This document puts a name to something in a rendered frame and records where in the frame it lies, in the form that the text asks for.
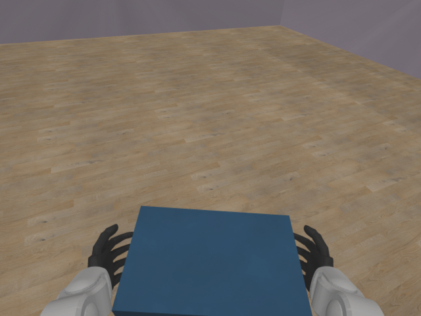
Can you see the carton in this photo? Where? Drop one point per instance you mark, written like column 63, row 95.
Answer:
column 192, row 262

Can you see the right robot hand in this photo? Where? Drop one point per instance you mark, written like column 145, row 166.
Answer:
column 317, row 257

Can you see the robot right forearm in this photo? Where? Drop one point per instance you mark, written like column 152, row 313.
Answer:
column 333, row 294

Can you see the left robot hand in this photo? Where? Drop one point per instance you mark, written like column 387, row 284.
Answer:
column 102, row 256

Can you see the robot left forearm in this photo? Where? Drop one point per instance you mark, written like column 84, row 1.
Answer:
column 88, row 294

